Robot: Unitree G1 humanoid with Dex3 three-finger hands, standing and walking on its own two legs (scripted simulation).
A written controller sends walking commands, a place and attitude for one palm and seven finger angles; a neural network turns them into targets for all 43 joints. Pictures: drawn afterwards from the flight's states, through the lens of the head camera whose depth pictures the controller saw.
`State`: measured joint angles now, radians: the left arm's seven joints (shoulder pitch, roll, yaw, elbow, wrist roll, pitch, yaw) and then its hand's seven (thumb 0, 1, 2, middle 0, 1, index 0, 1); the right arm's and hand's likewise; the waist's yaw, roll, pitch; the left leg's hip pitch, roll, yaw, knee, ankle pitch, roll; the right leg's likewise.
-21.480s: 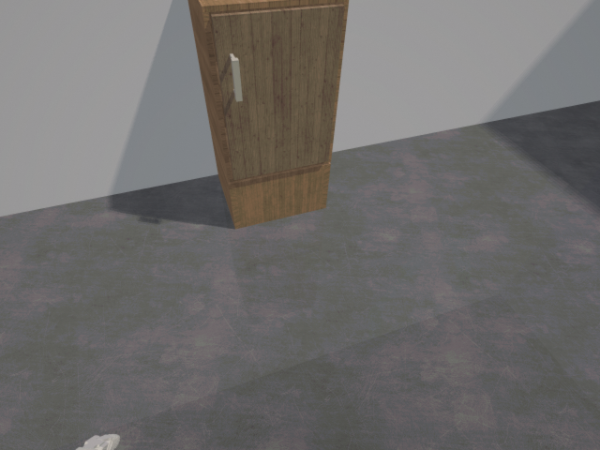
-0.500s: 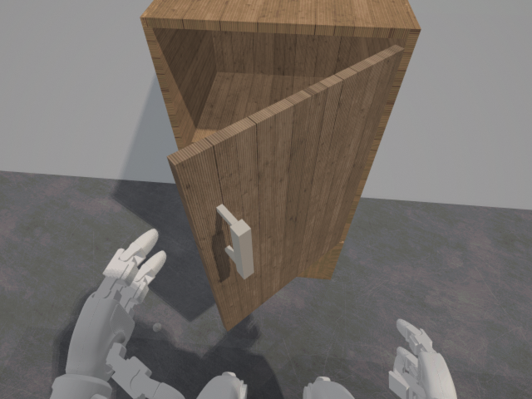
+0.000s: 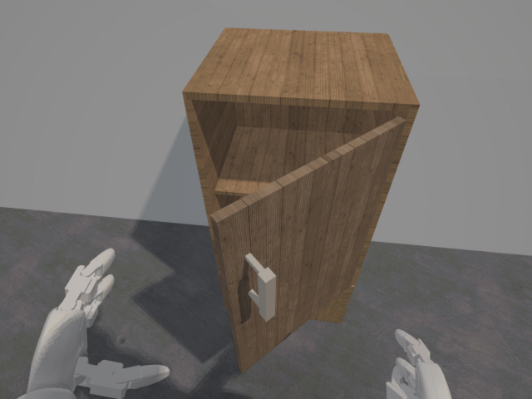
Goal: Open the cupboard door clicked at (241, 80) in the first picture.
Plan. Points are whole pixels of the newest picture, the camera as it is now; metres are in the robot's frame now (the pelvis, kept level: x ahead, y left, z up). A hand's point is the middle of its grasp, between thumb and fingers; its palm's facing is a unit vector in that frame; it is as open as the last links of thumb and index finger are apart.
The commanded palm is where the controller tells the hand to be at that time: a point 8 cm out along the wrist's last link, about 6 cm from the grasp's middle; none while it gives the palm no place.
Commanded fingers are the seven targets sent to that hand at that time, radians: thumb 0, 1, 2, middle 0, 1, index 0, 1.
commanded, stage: draw the hand back to the body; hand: left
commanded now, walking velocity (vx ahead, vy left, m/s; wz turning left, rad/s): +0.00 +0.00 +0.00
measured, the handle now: (259, 287) +0.31 +0.04 +0.00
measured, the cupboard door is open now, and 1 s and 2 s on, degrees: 45 45 45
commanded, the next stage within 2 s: step back with the hand held close in 0.86 s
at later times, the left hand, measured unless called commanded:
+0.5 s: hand (49, 268) +0.20 +0.25 +0.20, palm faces +0.46 -0.79 -0.40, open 8.9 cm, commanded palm +0.15 +0.28 +0.21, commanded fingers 0.00 0.90 0.90 -0.20 -0.30 -0.20 -0.30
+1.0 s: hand (69, 274) +0.19 +0.22 +0.20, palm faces +0.46 -0.80 -0.39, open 7.4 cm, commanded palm +0.15 +0.26 +0.21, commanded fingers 0.00 0.90 0.90 -0.20 -0.30 -0.20 -0.30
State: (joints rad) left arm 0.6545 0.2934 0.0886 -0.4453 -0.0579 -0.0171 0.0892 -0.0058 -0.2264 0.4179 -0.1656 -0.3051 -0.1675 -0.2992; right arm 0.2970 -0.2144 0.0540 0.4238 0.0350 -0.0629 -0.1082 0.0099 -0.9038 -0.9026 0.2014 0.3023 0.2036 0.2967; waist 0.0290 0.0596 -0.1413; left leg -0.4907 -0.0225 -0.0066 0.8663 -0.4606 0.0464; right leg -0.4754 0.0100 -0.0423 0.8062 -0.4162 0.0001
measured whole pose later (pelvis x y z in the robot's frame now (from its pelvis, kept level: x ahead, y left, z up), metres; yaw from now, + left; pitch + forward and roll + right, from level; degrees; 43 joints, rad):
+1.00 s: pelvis +0.00 -0.04 +0.04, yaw +0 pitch -6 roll +0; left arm 0.46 0.34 0.34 -0.37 -0.07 -0.08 0.11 0.02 0.88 0.90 -0.21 -0.31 -0.21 -0.30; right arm 0.20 -0.23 0.02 0.65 0.01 -0.11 -0.09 0.01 -0.90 -0.90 0.20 0.30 0.20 0.30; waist 0.07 0.07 0.02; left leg -0.06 0.02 -0.01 0.43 -0.27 -0.01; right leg -0.06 0.05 -0.04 0.39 -0.23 -0.05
